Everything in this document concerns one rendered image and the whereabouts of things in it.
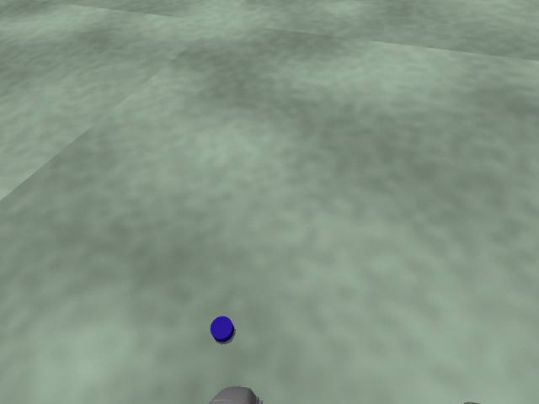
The tin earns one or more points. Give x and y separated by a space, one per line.
222 329

